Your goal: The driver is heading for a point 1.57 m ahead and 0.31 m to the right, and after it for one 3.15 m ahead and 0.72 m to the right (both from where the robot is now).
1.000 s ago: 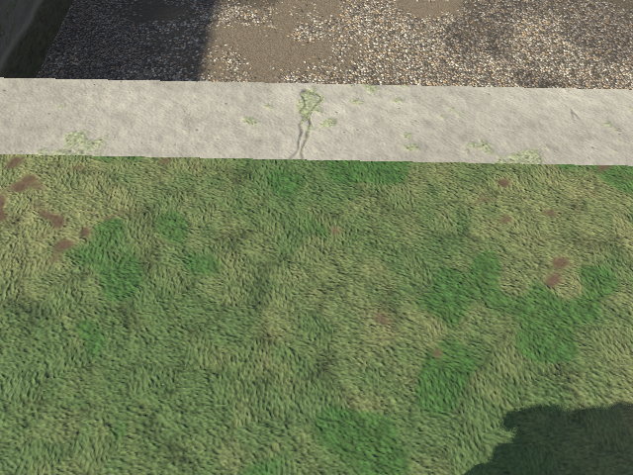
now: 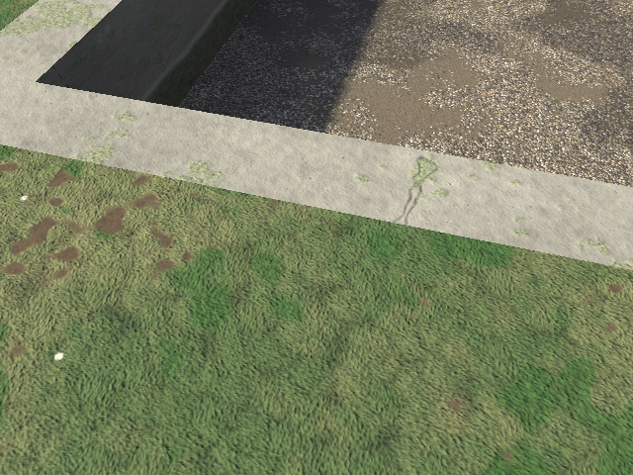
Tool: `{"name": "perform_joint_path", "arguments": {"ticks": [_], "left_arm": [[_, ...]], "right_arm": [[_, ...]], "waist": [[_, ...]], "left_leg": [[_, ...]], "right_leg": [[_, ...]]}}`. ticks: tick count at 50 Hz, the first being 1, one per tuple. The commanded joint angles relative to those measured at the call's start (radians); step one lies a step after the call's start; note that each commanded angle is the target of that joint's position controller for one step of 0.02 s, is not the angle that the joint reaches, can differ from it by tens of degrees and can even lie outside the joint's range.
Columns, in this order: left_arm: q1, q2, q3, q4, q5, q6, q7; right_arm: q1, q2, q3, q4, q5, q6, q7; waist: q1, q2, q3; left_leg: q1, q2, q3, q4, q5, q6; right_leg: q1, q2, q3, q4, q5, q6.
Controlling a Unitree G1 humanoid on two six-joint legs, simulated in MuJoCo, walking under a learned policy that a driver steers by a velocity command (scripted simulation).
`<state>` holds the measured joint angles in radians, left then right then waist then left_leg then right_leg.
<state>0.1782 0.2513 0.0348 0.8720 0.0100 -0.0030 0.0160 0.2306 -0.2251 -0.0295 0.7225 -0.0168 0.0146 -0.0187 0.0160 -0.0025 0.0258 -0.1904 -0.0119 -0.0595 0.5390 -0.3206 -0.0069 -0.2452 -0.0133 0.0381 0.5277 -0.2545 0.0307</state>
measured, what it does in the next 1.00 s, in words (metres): walks ahead: left foot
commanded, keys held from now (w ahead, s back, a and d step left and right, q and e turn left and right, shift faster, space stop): w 1.00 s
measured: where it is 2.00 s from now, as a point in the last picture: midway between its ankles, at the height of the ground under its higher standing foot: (339, 283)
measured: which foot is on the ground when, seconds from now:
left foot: down 0.00-0.18, up 0.20-0.64, down 0.66-1.00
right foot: down 0.00-0.68, up 0.70-1.00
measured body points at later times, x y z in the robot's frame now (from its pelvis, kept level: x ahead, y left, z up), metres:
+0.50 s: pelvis +0.14 -0.03 +0.01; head +0.16 -0.04 +0.46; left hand +0.08 +0.23 -0.12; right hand +0.35 -0.26 -0.08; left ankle +0.30 +0.14 -0.68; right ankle +0.03 -0.12 -0.73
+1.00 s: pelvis +0.42 +0.03 +0.01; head +0.44 +0.03 +0.46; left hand +0.60 +0.29 -0.09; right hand +0.44 -0.25 -0.12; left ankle +0.38 +0.12 -0.73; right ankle +0.61 -0.15 -0.67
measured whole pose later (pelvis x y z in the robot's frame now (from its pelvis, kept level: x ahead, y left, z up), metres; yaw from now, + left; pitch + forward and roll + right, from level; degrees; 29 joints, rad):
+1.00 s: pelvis +0.42 +0.03 +0.01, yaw +0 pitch +1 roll +2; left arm 0.12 0.29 0.05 0.81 0.00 -0.08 0.00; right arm 0.36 -0.26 -0.05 0.88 0.01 -0.09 0.02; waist -0.06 -0.04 0.02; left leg -0.04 -0.09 0.05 0.21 -0.18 0.07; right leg -0.69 -0.14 0.05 0.74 0.04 0.01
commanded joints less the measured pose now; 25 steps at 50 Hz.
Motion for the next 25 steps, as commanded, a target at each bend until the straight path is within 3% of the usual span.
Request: {"name": "perform_joint_path", "arguments": {"ticks": [1,3,5,6,8,9,10,11,12,13,15,17,22,25], "left_arm": [[-0.012,0.094,0.027,-0.03,-0.01,-0.01,0.007],[-0.051,0.09,0.029,-0.052,-0.023,-0.033,0.001],[-0.053,0.094,0.034,-0.06,-0.038,-0.063,-0.013],[-0.033,0.089,0.033,-0.053,-0.044,-0.075,-0.022],[0.105,0.088,0.04,0.019,-0.042,-0.091,-0.035],[0.19,0.115,0.051,0.057,-0.031,-0.092,-0.037],[0.291,0.198,0.07,0.078,-0.026,-0.095,-0.032],[0.338,0.269,0.082,0.076,-0.013,-0.104,-0.045],[0.261,0.203,0.059,0.053,-0.007,-0.113,-0.043],[0.213,0.16,0.047,0.033,-0.013,-0.115,-0.037],[0.174,0.146,0.037,0.021,-0.018,-0.109,-0.032],[0.21,0.112,0.023,0.032,-0.013,-0.1,-0.029],[0.25,0.154,0.022,0.045,-0.012,-0.083,-0.01],[0.287,0.17,0.024,0.059,-0.019,-0.078,-0.005]], "right_arm": [[0.034,-0.17,-0.047,-0.042,0.01,-0.009,-0.011],[0.077,-0.21,-0.056,-0.033,0.019,-0.014,-0.014],[0.072,-0.208,-0.056,-0.024,0.029,-0.03,-0.017],[0.05,-0.197,-0.053,-0.026,0.034,-0.035,-0.015],[-0.028,-0.177,-0.047,-0.042,0.044,-0.034,-0.01],[-0.05,-0.139,-0.037,-0.052,0.035,-0.039,-0.009],[-0.069,-0.062,-0.017,-0.083,0.028,-0.049,-0.008],[-0.087,-0.108,-0.032,-0.122,0.052,-0.065,-0.018],[-0.06,-0.158,-0.047,-0.105,0.067,-0.078,-0.017],[-0.038,-0.156,-0.047,-0.083,0.064,-0.089,-0.005],[-0.054,-0.144,-0.052,-0.068,0.04,-0.102,0.006],[-0.074,-0.119,-0.05,-0.068,0.033,-0.101,0.022],[-0.216,-0.067,-0.027,-0.112,0.036,-0.099,0.038],[-0.296,-0.074,-0.022,-0.134,0.044,-0.103,0.052]], "waist": [[-0.021,0.102,0.021],[-0.043,0.192,0.091],[-0.031,0.206,0.131],[-0.014,0.202,0.127],[0.063,0.151,0.075],[0.091,0.087,0.04],[0.107,-0.153,0.002],[0.119,-0.306,0.018],[0.077,-0.179,0.066],[0.055,-0.131,0.085],[0.041,-0.088,0.08],[0.046,-0.098,0.052],[0.077,-0.08,0.071],[0.094,-0.085,0.104]], "left_leg": [[-0.094,0.084,-0.135,-0.206,-0.32,0.082],[-0.092,0.22,-0.34,-0.329,-0.529,0.172],[-0.099,0.288,-0.426,-0.357,-0.472,0.217],[-0.088,0.28,-0.396,-0.342,-0.413,0.208],[-0.193,0.186,-0.248,-0.262,-0.281,0.147],[-0.251,0.121,-0.159,-0.128,-0.183,0.106],[-0.398,-0.005,0.014,0.191,-0.13,0.029],[-0.562,-0.055,0.004,0.421,-0.275,0.012],[-0.629,0.015,-0.061,0.553,-0.237,0.029],[-0.651,0.052,-0.06,0.579,-0.131,0.049],[-0.653,0.103,-0.029,0.531,0.025,0.058],[-0.6,0.109,0.011,0.474,0.121,0.041],[-0.517,0.084,0.072,0.185,0.292,-0.008],[-0.442,0.062,0.091,0.068,0.367,-0.009]], "right_leg": [[-0.035,0.053,-0.066,0.042,-0.178,-0.018],[-0.173,0.056,-0.09,0.188,-0.204,-0.033],[-0.215,0.0,-0.04,0.238,-0.207,-0.076],[-0.191,-0.011,-0.04,0.18,-0.224,-0.097],[0.1,0.023,-0.073,-0.036,-0.049,-0.114],[0.222,-0.005,-0.006,-0.073,-0.021,-0.111],[0.337,-0.191,0.318,-0.237,-0.235,-0.186],[0.363,-0.366,0.69,-0.376,-0.342,-0.323],[0.336,-0.377,0.668,-0.369,-0.372,-0.331],[0.327,-0.33,0.556,-0.363,-0.354,-0.295],[0.324,-0.27,0.396,-0.38,-0.186,-0.236],[0.311,-0.214,0.267,-0.395,-0.001,-0.213],[0.238,-0.17,0.102,-0.417,0.226,-0.212],[0.201,-0.187,0.075,-0.432,0.223,-0.217]]}}
Velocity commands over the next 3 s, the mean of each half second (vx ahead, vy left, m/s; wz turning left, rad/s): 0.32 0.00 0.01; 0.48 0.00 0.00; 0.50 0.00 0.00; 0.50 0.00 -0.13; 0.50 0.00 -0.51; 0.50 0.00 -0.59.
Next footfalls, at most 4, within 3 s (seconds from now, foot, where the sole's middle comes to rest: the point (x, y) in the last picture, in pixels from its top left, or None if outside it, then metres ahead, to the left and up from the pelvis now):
0.66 left None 0.42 0.12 -0.77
1.18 right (385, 388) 0.73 -0.12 -0.77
1.72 left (288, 285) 1.02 0.12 -0.77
2.26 right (375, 220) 1.27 -0.12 -0.77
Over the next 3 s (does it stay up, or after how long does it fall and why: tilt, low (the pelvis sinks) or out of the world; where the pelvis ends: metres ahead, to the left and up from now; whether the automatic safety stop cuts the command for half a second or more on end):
stays up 1.38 -0.04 -0.01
